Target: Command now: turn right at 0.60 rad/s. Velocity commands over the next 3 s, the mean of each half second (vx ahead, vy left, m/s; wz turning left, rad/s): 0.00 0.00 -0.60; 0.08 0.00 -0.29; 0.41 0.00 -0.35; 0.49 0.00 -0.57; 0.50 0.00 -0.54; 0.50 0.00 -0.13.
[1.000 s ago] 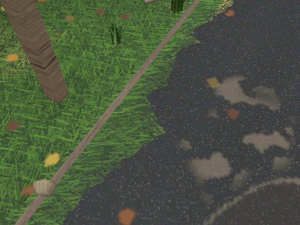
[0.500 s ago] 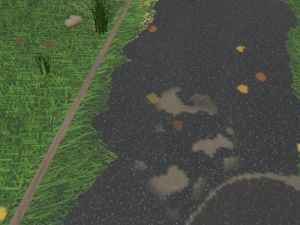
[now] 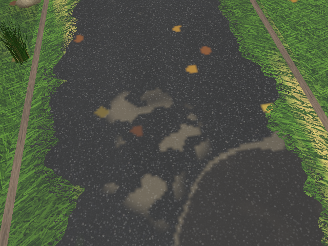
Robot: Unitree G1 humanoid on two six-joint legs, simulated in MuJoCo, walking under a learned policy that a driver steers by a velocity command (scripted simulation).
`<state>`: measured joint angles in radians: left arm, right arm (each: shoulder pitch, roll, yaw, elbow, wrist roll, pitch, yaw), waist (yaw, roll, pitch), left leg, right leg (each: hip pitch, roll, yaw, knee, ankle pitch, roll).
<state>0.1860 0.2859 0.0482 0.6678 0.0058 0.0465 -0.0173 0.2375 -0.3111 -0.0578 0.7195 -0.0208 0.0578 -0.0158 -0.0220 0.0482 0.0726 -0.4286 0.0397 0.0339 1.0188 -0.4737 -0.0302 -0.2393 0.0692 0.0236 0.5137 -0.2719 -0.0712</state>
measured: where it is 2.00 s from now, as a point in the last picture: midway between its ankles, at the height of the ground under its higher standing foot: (236, 244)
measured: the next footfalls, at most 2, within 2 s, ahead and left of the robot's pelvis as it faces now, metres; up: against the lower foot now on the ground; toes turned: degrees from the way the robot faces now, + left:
left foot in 0.42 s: +0.08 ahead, +0.11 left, +0.00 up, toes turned -21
right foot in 0.86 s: -0.02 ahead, -0.07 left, +0.00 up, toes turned -22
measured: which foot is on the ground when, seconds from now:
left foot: up 0.00-0.40, down 0.42-0.86, up 0.88-1.00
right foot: down 0.00-0.42, up 0.44-0.84, down 0.86-1.00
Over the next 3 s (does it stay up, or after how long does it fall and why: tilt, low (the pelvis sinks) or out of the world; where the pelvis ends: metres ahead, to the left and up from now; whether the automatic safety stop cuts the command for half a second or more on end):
stays up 0.64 -0.71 0.01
